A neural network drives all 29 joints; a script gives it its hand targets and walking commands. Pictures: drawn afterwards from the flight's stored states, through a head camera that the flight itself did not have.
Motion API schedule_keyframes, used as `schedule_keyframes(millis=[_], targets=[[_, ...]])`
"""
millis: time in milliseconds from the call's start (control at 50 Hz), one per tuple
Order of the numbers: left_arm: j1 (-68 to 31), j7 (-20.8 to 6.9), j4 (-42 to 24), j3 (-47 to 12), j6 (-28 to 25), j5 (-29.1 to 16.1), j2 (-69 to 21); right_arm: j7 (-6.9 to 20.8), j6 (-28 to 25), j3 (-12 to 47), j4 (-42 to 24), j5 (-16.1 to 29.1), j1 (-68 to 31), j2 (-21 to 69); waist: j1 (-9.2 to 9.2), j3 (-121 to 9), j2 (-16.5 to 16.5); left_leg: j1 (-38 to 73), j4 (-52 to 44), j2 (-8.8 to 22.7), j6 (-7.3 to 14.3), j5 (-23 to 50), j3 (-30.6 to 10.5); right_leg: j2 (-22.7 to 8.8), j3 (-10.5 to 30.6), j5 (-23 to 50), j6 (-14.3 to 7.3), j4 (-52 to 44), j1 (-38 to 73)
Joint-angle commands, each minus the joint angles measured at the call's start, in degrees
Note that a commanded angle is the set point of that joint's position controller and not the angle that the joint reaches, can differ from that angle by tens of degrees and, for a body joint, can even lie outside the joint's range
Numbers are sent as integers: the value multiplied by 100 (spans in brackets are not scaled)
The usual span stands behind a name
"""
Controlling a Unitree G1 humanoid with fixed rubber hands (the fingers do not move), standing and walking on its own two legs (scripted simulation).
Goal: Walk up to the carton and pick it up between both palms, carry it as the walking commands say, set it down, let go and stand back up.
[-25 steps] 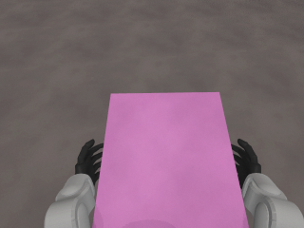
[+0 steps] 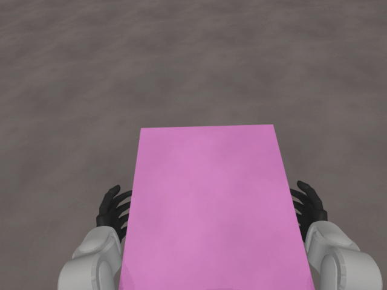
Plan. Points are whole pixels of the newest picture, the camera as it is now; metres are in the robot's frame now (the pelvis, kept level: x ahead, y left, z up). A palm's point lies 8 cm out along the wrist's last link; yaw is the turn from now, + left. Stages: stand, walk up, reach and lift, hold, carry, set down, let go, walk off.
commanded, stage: carry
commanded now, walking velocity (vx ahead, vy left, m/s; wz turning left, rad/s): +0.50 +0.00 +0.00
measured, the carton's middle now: (208, 223) +0.27 +0.01 -0.02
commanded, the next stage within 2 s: none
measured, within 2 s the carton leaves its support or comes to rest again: neither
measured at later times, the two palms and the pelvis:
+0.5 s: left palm (142, 95) +0.62 +0.19 +0.06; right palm (266, 97) +0.57 -0.15 +0.07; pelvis +0.37 +0.05 -0.01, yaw -6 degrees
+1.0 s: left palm (170, 39) +0.95 +0.14 +0.06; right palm (263, 36) +0.96 -0.21 +0.05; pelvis +0.73 -0.03 -0.01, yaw +0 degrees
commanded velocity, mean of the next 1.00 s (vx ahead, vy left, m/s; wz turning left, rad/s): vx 0.50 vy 0.00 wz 0.00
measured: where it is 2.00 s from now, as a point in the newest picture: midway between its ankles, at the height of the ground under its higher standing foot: (214, 120)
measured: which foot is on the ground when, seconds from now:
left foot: up 0.00-0.30, down 0.32-0.88, up 0.90-1.00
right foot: down 0.00-0.32, up 0.34-0.82, down 0.84-1.00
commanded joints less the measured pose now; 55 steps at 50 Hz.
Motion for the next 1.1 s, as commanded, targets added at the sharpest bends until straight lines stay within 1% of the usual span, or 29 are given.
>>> schedule_keyframes(millis=[0,60,120,220,280,300,320,340,360,380,400,420,440,460,520,640,720,780,800,820,840,860,880,900,920,940,980,1020,1080], targets=[[-2238,-576,-779,-4587,-118,-1726,-4011,314,-129,4440,-893,1450,-2294,4240,-44,-1094,-803,-801,-858,104,-38,592,67,-1501,1501,482,-227,-1406,1725],[-1980,-554,-725,-4468,-106,-1644,-3692,225,-86,4443,-883,1364,-2072,4020,-21,-885,-849,-1024,-1581,20,-12,1058,366,-1306,1065,1573,-189,-1320,2192],[-1998,-492,-829,-4408,-53,-1605,-3483,182,-9,4484,-985,1378,-2107,3887,0,-558,-878,-884,-2241,-83,70,1355,714,-1097,674,2232,-172,-1211,2243],[-2081,-397,-935,-4379,112,-1544,-3266,157,135,4477,-1196,1416,-2210,3632,31,-288,-1013,-126,-2955,-198,264,1539,938,-1332,508,2589,-233,-1187,2280],[-2182,-342,-1022,-4442,197,-1507,-3182,156,181,4350,-1145,1445,-2322,3507,-37,-774,-1057,1313,-3293,-488,299,1100,1301,-1241,193,3852,-37,-19,2369],[-2255,-330,-1058,-4490,231,-1507,-3143,146,183,4325,-1085,1471,-2349,3508,-168,-1175,-783,2543,-3446,-617,338,1026,1341,-990,-5,3884,121,1032,1864],[-2132,-325,-1034,-4480,273,-1461,-3209,169,185,4347,-996,1493,-2205,3523,-359,-1837,125,4417,-3096,210,945,417,51,-676,102,2919,360,2576,-28],[-2193,-346,-1294,-4649,261,-1569,-3314,196,167,4388,-999,1521,-2055,3597,-359,-2565,1369,5451,-3817,1529,1603,260,-2437,88,194,-455,552,4542,-1455],[-2315,-392,-1293,-4764,207,-1761,-3591,209,107,4336,-1108,1578,-2056,3850,-270,-2471,1290,5362,-4231,1767,1634,1630,-3136,260,1143,-1717,516,5564,-2273],[-2169,-403,-1041,-4708,182,-1728,-3820,245,81,4327,-1170,1621,-2105,4003,-278,-2377,728,5141,-3983,1580,1424,2927,-2404,-59,1591,-1495,457,5872,-2392],[-2115,-421,-948,-4736,149,-1651,-4003,301,54,4419,-1205,1668,-2262,4160,-274,-2246,256,4731,-3876,1420,1176,3312,-1661,-338,1720,-1175,420,5464,-2327],[-2199,-437,-997,-4799,84,-1618,-4129,351,4,4475,-1213,1733,-2380,4319,-260,-2147,187,4302,-4043,1256,954,2662,-1232,-499,1656,-913,415,4934,-2136],[-2218,-440,-960,-4770,27,-1567,-4220,407,-36,4485,-1166,1769,-2387,4404,-258,-2018,266,3995,-4238,1141,848,2114,-952,-580,1536,-766,418,4611,-1958],[-2192,-441,-919,-4723,-36,-1503,-4256,464,-77,4491,-1169,1779,-2374,4398,-272,-1861,341,3789,-4434,1089,862,1880,-749,-554,1381,-620,426,4353,-1920],[-2206,-392,-943,-4677,-139,-1363,-4177,566,-156,4486,-1189,1751,-2396,4189,-289,-1377,501,3619,-4972,1052,987,1764,-350,-608,1094,-34,502,3535,-2260],[-2089,-247,-1089,-4563,5,-1261,-3708,473,-36,4328,-1085,1624,-2103,3682,-249,-690,634,3813,-5146,637,791,2381,577,-440,538,1021,506,1893,-2371],[-2327,-210,-1167,-4534,177,-1326,-3419,313,104,4212,-1061,1484,-2024,3345,-318,-385,691,3891,-4993,635,708,2663,765,-274,278,1258,389,1083,-2039],[-2247,-183,-1137,-4446,266,-1351,-3225,243,212,4238,-1043,1478,-2072,3223,-278,-719,707,4029,-4058,685,533,3719,890,-29,88,860,301,949,-1102],[-2128,-173,-1054,-4392,300,-1362,-3167,229,257,4249,-1041,1489,-2125,3192,-173,-1022,577,3939,-3189,585,441,3894,1046,156,-89,668,295,747,-354],[-2004,-170,-970,-4325,330,-1386,-3103,217,304,4246,-1053,1487,-2140,3165,-83,-1439,273,3407,-2075,412,349,3639,1022,205,-44,271,221,781,783],[-2015,-188,-947,-4307,346,-1417,-2996,198,347,4227,-1090,1467,-2124,3135,28,-1874,-812,1573,-380,121,163,2527,810,-1079,1756,-673,-281,728,2333],[-1855,-208,-670,-4219,344,-1424,-3180,246,361,4293,-1220,1476,-2225,3201,32,-2126,-2177,144,1452,-857,63,-950,639,-2124,4137,-402,-944,-376,3022],[-1930,-235,-606,-4221,339,-1526,-3381,278,357,4273,-987,1488,-2214,3429,-75,-2090,-1522,-272,2228,-570,158,-1568,-216,-2360,4040,362,-978,-472,2698],[-2157,-266,-588,-4238,268,-1527,-3619,331,292,4295,-869,1592,-2409,3702,-53,-2066,-742,-307,2271,-306,164,-1291,-488,-2256,3553,761,-826,-409,2311],[-2363,-329,-777,-4397,210,-1621,-3973,394,227,4420,-936,1693,-2487,4041,-45,-1867,-298,-213,1937,-91,115,-898,-486,-2147,3006,567,-649,-475,1745],[-2468,-398,-757,-4471,149,-1679,-4206,438,141,4431,-944,1703,-2581,4225,-65,-1733,-229,-157,1525,72,59,-631,-495,-2017,2642,45,-497,-577,1411],[-2402,-496,-656,-4493,26,-1691,-4326,442,-4,4466,-967,1654,-2581,4337,-103,-1556,-508,-30,826,137,1,-291,-334,-1756,2083,-386,-283,-800,1074],[-2343,-556,-644,-4490,-69,-1704,-4205,401,-89,4452,-922,1556,-2487,4292,-99,-1335,-758,-164,87,131,-10,-101,-184,-1676,1781,-356,-273,-1061,1043],[-2145,-565,-696,-4486,-137,-1686,-3969,314,-132,4452,-980,1449,-2288,4130,-31,-1100,-850,-629,-950,24,-21,294,111,-1578,1503,260,-326,-1321,1533]])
